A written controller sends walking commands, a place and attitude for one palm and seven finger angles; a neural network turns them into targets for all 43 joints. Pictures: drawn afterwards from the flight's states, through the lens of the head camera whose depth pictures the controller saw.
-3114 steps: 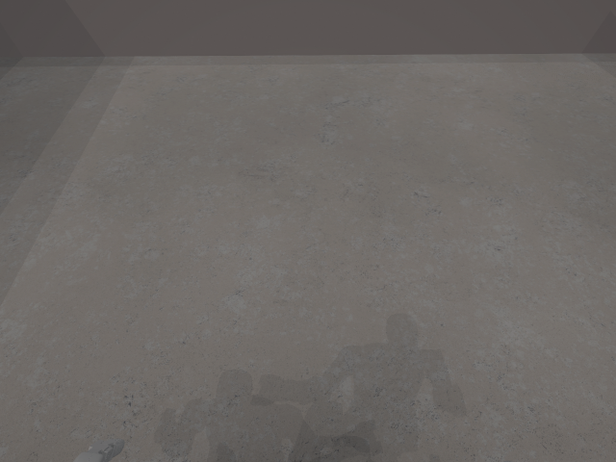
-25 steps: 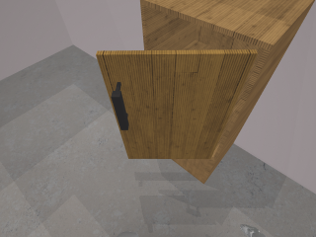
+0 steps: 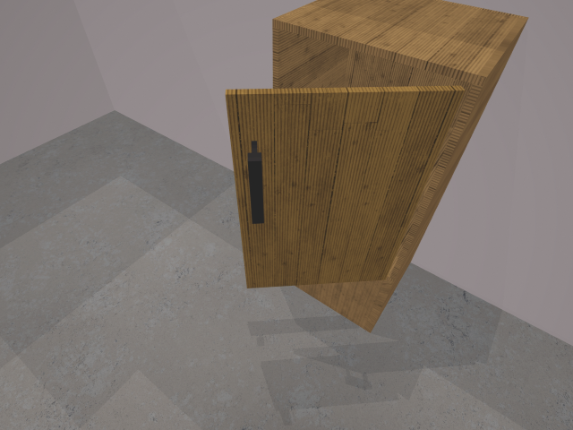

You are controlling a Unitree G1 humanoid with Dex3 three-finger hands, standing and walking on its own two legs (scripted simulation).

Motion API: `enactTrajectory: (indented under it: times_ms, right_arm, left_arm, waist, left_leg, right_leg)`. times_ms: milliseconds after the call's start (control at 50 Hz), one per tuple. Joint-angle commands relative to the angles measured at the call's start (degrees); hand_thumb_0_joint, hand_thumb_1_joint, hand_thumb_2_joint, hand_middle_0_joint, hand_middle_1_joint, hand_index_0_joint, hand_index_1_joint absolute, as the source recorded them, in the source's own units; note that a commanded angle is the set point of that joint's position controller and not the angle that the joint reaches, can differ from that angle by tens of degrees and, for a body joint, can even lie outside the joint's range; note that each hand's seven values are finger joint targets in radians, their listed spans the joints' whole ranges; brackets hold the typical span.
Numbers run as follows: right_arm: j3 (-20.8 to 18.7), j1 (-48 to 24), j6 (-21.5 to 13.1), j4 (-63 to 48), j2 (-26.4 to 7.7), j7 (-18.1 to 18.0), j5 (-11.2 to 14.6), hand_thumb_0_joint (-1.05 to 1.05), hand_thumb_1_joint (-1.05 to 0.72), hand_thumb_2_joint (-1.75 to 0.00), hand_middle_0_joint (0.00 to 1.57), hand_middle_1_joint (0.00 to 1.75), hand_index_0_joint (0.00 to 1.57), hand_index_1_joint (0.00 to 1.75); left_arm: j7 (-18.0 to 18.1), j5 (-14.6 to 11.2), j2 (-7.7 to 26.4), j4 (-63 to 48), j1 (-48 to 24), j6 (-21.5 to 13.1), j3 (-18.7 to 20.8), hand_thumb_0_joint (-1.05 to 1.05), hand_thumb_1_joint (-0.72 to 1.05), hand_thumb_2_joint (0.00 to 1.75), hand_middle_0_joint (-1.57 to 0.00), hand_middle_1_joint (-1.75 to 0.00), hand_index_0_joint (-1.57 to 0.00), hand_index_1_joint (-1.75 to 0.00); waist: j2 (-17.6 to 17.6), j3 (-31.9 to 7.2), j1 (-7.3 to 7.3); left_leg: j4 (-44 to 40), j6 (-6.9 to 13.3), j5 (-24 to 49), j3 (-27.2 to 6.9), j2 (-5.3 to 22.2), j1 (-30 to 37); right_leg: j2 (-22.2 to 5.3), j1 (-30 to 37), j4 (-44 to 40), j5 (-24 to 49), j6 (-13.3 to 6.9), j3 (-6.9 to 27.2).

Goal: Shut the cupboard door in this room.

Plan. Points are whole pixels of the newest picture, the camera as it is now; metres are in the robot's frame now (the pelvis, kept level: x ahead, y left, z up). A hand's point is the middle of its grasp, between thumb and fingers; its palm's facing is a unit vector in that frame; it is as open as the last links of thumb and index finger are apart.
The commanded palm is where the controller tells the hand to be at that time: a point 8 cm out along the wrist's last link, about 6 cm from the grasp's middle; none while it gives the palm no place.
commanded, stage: come to a stop and stand still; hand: left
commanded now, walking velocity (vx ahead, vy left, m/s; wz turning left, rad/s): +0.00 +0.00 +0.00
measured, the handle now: (256, 183) +0.54 +0.09 +0.03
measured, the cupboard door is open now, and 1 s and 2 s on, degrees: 40 40 40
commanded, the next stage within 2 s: look again from close up in 0.38 s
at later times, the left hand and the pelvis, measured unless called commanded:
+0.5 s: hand out of the picture -0.03 +0.17 -0.17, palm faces +0.08 -0.98 -0.17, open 7.4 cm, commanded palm none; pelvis -0.01 +0.01 +0.00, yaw +1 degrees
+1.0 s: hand out of the picture +0.03 +0.13 -0.17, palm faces +0.04 -0.98 -0.17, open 7.3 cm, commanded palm none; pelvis +0.04 -0.03 +0.01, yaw +2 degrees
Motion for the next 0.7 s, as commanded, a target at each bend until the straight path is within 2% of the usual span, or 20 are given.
enactTrajectory:
  times_ms: [0, 80, 140, 160, 220, 300, 340, 380, 440, 520, 560, 680]
  right_arm:
    - [-1.1, -1.1, -2.4, -2.9, -7.2, -0.4, -0.2, 0.00, -0.90, -0.90, 0.20, 0.30, 0.20, 0.30]
    - [-1.2, -0.8, -2.3, -1.3, -7.3, -0.9, 0.1, 0.00, -0.90, -0.90, 0.20, 0.30, 0.20, 0.30]
    - [-1.3, -0.7, -1.9, -0.4, -7.3, -1.0, 0.1, 0.00, -0.90, -0.90, 0.20, 0.30, 0.20, 0.30]
    - [-1.4, -1.0, -1.8, -0.2, -7.6, -1.0, 0.0, 0.00, -0.90, -0.90, 0.20, 0.30, 0.20, 0.30]
    - [-1.5, -1.1, -1.5, 0.3, -7.7, -1.0, 0.1, 0.00, -0.90, -0.90, 0.20, 0.30, 0.20, 0.30]
    - [-1.7, -1.7, -1.4, 0.9, -7.5, -1.0, 0.1, 0.00, -0.90, -0.90, 0.20, 0.30, 0.20, 0.30]
    - [-1.6, -2.2, -1.4, 1.0, -7.4, -1.0, 0.1, 0.00, -0.90, -0.90, 0.20, 0.30, 0.20, 0.30]
    - [-1.6, -2.3, -1.5, 1.1, -7.1, -0.9, 0.2, 0.00, -0.90, -0.90, 0.20, 0.30, 0.20, 0.30]
    - [-1.4, -2.4, -1.8, 1.4, -6.5, -0.9, 0.2, 0.00, -0.90, -0.90, 0.20, 0.30, 0.20, 0.30]
    - [-1.1, -1.6, -2.0, 1.8, -5.9, -0.6, 0.4, 0.00, -0.90, -0.90, 0.20, 0.30, 0.20, 0.30]
    - [-0.9, -1.2, -2.1, 2.0, -5.9, -0.6, 0.4, 0.00, -0.90, -0.90, 0.20, 0.30, 0.20, 0.30]
    - [-0.4, -1.3, -2.6, 2.8, -5.3, -0.7, 0.4, 0.00, -0.90, -0.90, 0.20, 0.30, 0.20, 0.30]
  left_arm:
    - [0.3, 0.3, 5.7, -3.3, 0.9, -1.3, 1.6, 0.00, 0.90, 0.90, -0.20, -0.30, -0.20, -0.30]
    - [0.2, 0.1, 4.5, -1.2, 2.3, -0.8, 1.5, 0.00, 0.90, 0.90, -0.20, -0.30, -0.20, -0.30]
    - [0.2, 0.2, 4.0, -0.4, 2.0, -0.4, 1.6, 0.00, 0.90, 0.90, -0.20, -0.30, -0.20, -0.30]
    - [0.1, 0.3, 3.5, -0.1, 2.6, -0.3, 1.6, 0.00, 0.90, 0.90, -0.20, -0.30, -0.20, -0.30]
    - [0.2, 0.3, 3.1, 0.4, 3.3, -0.2, 1.8, 0.00, 0.90, 0.90, -0.20, -0.30, -0.20, -0.30]
    - [0.2, 0.4, 2.7, 1.2, 4.1, -0.2, 1.9, 0.00, 0.90, 0.90, -0.20, -0.30, -0.20, -0.30]
    - [0.2, 0.4, 2.4, 1.5, 4.8, -0.3, 1.8, 0.00, 0.90, 0.90, -0.20, -0.30, -0.20, -0.30]
    - [0.2, 0.5, 2.1, 1.9, 5.2, -0.6, 1.7, 0.00, 0.90, 0.90, -0.20, -0.30, -0.20, -0.30]
    - [0.2, 0.4, 2.0, 2.2, 5.7, -1.3, 1.4, 0.00, 0.90, 0.90, -0.20, -0.30, -0.20, -0.30]
    - [0.2, 0.4, 2.6, 2.6, 5.4, -2.2, 0.9, 0.00, 0.90, 0.90, -0.20, -0.30, -0.20, -0.30]
    - [0.2, 0.3, 2.7, 2.8, 5.2, -2.4, 0.8, 0.00, 0.90, 0.90, -0.20, -0.30, -0.20, -0.30]
    - [0.1, 0.2, 2.5, 3.8, 5.9, -2.8, 0.4, 0.00, 0.90, 0.90, -0.20, -0.30, -0.20, -0.30]
  waist:
    - [4.9, 2.7, 1.51]
    - [6.7, 3.0, 1.60]
    - [3.5, 5.0, 1.47]
    - [3.7, 5.3, 1.67]
    - [0.3, 5.3, 1.66]
    - [3.4, 6.1, 1.41]
    - [2.0, 6.0, 1.52]
    - [0.4, 6.0, 1.30]
    - [0.1, 6.1, 1.06]
    - [-1.9, 5.8, 0.29]
    - [-0.7, 5.3, -0.06]
    - [-0.3, 4.2, 0.36]
  left_leg:
    - [-18.8, -1.5, -16.4, -18.4, 12.6, -8.1]
    - [-20.8, -2.2, -17.1, -19.0, 13.1, -6.2]
    - [-21.6, -1.7, -20.0, -19.7, 14.4, -8.4]
    - [-21.8, -1.6, -20.4, -19.6, 14.3, -8.7]
    - [-21.5, -1.3, -20.9, -19.6, 14.6, -9.3]
    - [-21.9, -1.8, -22.0, -19.1, 14.3, -9.0]
    - [-21.4, -1.6, -21.7, -18.9, 14.5, -9.0]
    - [-20.6, -1.8, -21.1, -18.1, 13.8, -8.2]
    - [-19.2, -2.1, -18.6, -17.3, 12.6, -6.0]
    - [-16.8, -2.2, -15.2, -15.7, 10.5, -3.4]
    - [-16.7, -2.3, -15.5, -15.7, 10.0, -2.5]
    - [-15.7, -2.4, -11.5, -14.2, 9.6, -2.4]
  right_leg:
    - [-0.8, 4.2, -2.1, -2.5, -1.9, 1.8]
    - [-0.2, 2.9, -0.9, -2.6, -1.5, 1.1]
    - [-0.3, 3.4, 0.0, -3.2, -1.4, 1.0]
    - [-0.2, 3.3, 0.2, -3.1, -1.3, 1.0]
    - [-0.2, 4.2, 0.1, -2.8, -1.2, 1.2]
    - [0.0, 3.5, 0.3, -2.8, -1.1, 1.4]
    - [-0.3, 3.9, -0.3, -2.4, -1.1, 1.9]
    - [-0.5, 3.7, -2.0, -1.8, -1.2, 2.5]
    - [-1.1, 2.3, -5.1, -1.0, -1.7, 4.3]
    - [-2.3, 0.1, -8.9, -3.1, -2.2, 7.0]
    - [-2.4, -0.9, -9.5, -5.1, -2.1, 7.4]
    - [-2.9, 1.2, -10.3, -1.7, -2.0, 7.5]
